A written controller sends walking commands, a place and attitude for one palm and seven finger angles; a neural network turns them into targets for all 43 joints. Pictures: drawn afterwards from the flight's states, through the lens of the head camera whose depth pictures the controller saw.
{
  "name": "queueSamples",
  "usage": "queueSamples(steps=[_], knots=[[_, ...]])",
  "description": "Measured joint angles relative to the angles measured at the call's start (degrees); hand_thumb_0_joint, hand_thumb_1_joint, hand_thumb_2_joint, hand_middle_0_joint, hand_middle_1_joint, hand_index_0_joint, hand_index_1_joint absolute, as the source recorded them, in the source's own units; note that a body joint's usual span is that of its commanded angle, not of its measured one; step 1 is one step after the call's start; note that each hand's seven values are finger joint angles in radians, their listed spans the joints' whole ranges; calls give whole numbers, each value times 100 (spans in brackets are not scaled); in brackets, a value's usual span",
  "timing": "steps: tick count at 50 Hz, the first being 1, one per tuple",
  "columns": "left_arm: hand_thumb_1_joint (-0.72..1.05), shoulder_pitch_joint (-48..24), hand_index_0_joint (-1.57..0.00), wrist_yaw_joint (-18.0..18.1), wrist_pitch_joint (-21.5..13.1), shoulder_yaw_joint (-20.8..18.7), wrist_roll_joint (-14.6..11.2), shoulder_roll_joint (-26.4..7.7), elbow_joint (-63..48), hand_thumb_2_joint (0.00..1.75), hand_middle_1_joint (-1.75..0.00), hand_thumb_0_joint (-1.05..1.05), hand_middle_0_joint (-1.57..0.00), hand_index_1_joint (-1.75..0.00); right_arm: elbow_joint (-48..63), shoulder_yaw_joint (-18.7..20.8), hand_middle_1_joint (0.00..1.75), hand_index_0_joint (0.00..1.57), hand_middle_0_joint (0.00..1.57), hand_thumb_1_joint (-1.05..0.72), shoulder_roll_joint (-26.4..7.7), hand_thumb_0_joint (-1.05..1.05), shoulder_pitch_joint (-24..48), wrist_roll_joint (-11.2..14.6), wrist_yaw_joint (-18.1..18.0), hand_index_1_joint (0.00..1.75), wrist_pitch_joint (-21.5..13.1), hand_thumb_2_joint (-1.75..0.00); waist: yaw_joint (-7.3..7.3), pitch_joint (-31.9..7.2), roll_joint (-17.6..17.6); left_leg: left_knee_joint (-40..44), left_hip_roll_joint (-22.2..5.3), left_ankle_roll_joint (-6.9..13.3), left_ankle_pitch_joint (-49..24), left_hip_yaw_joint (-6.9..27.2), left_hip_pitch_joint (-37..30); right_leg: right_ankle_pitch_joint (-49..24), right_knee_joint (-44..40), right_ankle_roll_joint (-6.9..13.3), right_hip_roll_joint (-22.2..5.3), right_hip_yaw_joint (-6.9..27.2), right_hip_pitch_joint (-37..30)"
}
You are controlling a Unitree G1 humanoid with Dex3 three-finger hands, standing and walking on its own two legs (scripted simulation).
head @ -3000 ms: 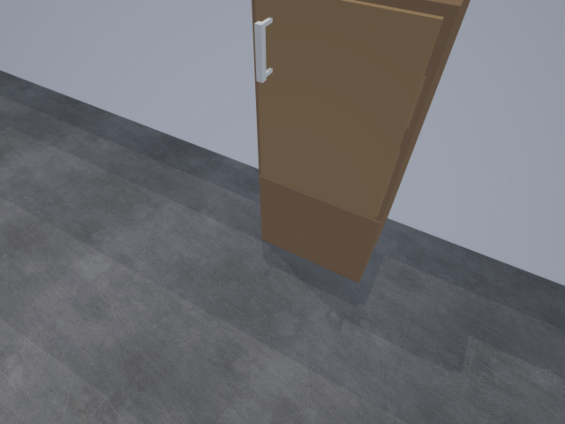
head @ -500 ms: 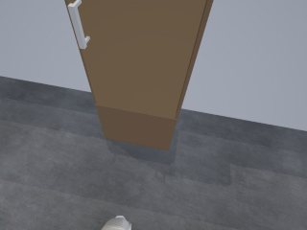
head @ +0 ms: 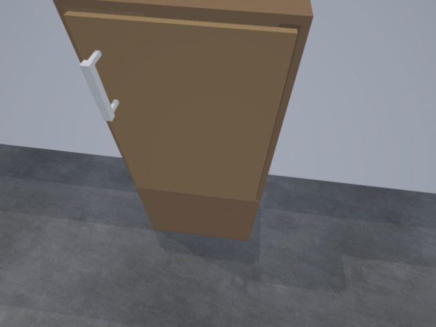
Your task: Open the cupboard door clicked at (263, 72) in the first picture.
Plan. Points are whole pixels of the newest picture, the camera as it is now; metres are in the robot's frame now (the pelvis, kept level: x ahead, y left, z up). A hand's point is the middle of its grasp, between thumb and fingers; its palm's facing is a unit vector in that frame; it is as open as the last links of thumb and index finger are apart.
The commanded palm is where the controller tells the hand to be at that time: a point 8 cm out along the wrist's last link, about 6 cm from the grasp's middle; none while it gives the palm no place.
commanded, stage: come to a stop and stand still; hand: left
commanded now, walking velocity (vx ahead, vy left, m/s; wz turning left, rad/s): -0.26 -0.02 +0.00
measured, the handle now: (102, 87) +0.56 +0.27 +0.12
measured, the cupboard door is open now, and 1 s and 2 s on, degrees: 0 0 0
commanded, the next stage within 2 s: look again from close up in 1.60 s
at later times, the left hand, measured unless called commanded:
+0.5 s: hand out of the picture +0.02 +0.17 -0.18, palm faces +0.03 -0.96 -0.29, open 7.4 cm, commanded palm none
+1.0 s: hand out of the picture +0.00 +0.13 -0.17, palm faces -0.01 -0.98 -0.22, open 7.4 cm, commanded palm none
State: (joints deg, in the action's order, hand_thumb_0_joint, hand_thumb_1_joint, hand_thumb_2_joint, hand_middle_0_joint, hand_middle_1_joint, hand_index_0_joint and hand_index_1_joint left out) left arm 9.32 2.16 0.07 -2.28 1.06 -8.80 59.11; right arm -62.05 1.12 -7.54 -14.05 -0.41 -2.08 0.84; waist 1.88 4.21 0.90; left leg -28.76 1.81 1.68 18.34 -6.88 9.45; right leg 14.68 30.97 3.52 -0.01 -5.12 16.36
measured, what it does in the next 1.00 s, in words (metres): steps on the spot: right foot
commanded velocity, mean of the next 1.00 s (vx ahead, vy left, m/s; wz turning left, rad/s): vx -0.02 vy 0.00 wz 0.00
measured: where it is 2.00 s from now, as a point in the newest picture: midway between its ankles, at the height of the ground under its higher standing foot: outside the picture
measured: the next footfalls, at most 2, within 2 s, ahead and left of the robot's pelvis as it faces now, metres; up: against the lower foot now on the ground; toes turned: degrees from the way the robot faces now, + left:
right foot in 0.30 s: +0.00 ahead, -0.16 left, +0.00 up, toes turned +0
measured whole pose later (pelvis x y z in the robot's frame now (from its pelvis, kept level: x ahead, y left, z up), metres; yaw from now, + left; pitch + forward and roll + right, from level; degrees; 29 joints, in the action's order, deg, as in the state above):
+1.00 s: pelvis -0.02 -0.06 +0.00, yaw +0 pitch +0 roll +1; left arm 15.1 0.9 -0.4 -0.1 0.7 -9.5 61.0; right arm -64.1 -0.3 -10.2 -21.1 -0.9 -1.3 -0.5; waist 1.5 1.8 -0.8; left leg -27.0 -1.5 -1.3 14.2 -1.7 12.6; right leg 17.0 29.4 1.5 0.4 -0.6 12.3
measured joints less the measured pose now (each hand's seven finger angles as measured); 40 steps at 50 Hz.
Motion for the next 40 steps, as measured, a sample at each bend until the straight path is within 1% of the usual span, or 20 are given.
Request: queueSamples(steps=[2,4,5,7,8,10,12,13,14,15,16,17,18,19,20,21,24,27,32,40], knots=[[92,-43,-20,11,71,-28,-5,-36,-5,89,-30,0,-20,-30,67,38,30,20,20,-93,-34,2,39,-4,-28,30,36,-90,-21,111,37,-75,-30,13,-32,3,16,-99,108,4,21,-4,49],[91,-43,-20,11,159,-46,-3,-47,-39,89,-30,0,-20,-30,145,72,30,20,20,-92,-118,1,21,-25,-54,30,63,-90,-25,148,-43,37,-86,122,60,57,-58,-82,398,-39,71,-25,166],[91,-44,-20,12,208,-64,1,-57,-57,89,-30,0,-20,-30,161,87,30,20,20,-92,-158,1,11,-49,-69,30,72,-90,-24,151,-85,99,-109,173,153,95,-90,286,726,-68,99,41,257],[91,-67,-20,24,298,-120,10,-117,-82,89,-30,0,-20,-30,159,86,30,20,20,-92,-186,1,34,-94,-102,30,103,-90,-55,200,-69,96,-119,184,156,118,-102,983,1465,-119,138,314,409],[91,-76,-20,29,324,-148,16,-144,-94,89,-30,0,-20,-30,160,79,30,20,20,-92,-199,1,51,-116,-114,30,113,-90,-80,229,-72,106,-140,168,122,126,-112,1142,1727,-150,154,413,448],[91,-88,-20,23,346,-177,21,-181,-107,89,-30,0,-20,-30,167,75,30,20,20,-92,-238,1,102,-140,-124,30,124,-90,-126,284,-119,135,-205,131,73,148,-127,1212,1899,-207,146,504,428],[91,-66,-20,3,337,-175,22,-205,-116,89,-30,0,-20,-30,182,79,30,20,20,-91,-284,1,169,-143,-115,30,121,-90,-156,318,-183,154,-277,79,49,163,-127,1122,1643,-241,90,508,287],[91,-25,-20,14,264,-138,11,-221,-94,89,-30,0,-20,-30,193,96,30,20,20,-91,-313,1,183,-99,-73,30,98,-90,-166,262,-216,30,-317,50,51,173,-12,889,1332,-257,42,483,208],[91,76,-20,23,189,-108,2,-257,-142,89,-30,0,-20,-30,281,120,30,20,20,-91,-331,1,154,-58,-9,30,89,-90,-188,161,-200,-238,-336,20,90,158,180,196,924,-244,-32,515,116],[91,206,-20,32,104,-101,6,-320,-226,89,-30,0,-20,-30,407,129,30,20,20,-91,-326,1,108,-32,37,30,63,-90,-211,58,-111,-613,-314,-15,170,121,402,-332,641,-227,-103,616,22],[91,294,-20,51,15,-101,15,-351,-247,89,-30,0,-20,-30,517,142,30,20,20,-91,-340,1,97,-20,61,30,35,-90,-232,0,-79,-1035,-302,-47,391,171,606,-33,593,-299,-116,645,-32],[91,349,-20,72,-42,-78,45,-337,-238,89,-30,0,-20,-30,613,168,30,20,20,-91,-379,1,118,-13,63,30,12,-90,-231,-16,-136,-1263,-296,-76,632,304,734,379,648,-352,-87,622,-66],[91,401,-20,80,-70,-31,74,-301,-237,89,-30,0,-20,-30,700,200,30,20,20,-91,-425,1,160,-13,56,30,-13,-90,-214,-9,-231,-1182,-285,-98,659,418,768,680,730,-391,-46,591,-90],[91,454,-20,76,-73,18,79,-276,-229,89,-30,0,-20,-30,751,220,30,20,20,-91,-450,1,229,-9,51,30,-42,-90,-202,9,-276,-1036,-262,-87,326,444,731,872,848,-424,-35,604,-94],[91,490,-20,66,-43,49,61,-268,-189,89,-30,0,-20,-30,769,215,30,20,20,-91,-437,1,300,-11,52,30,-67,-90,-195,18,-238,-1063,-215,-69,249,397,686,976,957,-458,-79,661,-102],[91,519,-20,52,4,68,41,-252,-140,89,-30,0,-20,-30,800,191,30,20,20,-91,-426,1,321,-18,61,30,-101,-90,-192,-21,-221,-1075,-185,-55,284,362,641,930,1009,-531,-114,694,-109],[90,593,-20,29,117,103,5,-209,-103,89,-30,0,-20,-30,869,96,30,20,20,-91,-402,1,290,-44,72,30,-174,-90,-238,-215,-249,-949,-174,-55,330,295,503,917,1005,-416,-134,693,-155],[90,591,-20,-10,72,155,18,-158,-117,89,-30,1,-20,-30,832,28,30,20,20,-91,-399,1,354,-47,74,30,-115,-90,-265,-286,-363,-804,-232,-124,206,306,454,790,823,-356,-76,670,-210],[90,649,-20,-96,6,262,29,-96,-142,89,-30,0,-20,-30,742,-15,30,20,20,-91,-359,1,265,-56,129,30,-57,-90,-166,-397,-390,-405,-248,-187,-123,401,460,537,507,-268,-50,572,-196],[91,644,-20,-136,16,250,-5,-51,-59,89,-30,1,-20,-30,293,-64,30,20,20,-91,-369,1,-317,-78,130,30,-84,-90,-89,-374,-287,-7,-316,-274,-381,469,413,282,83,-214,24,501,-266]])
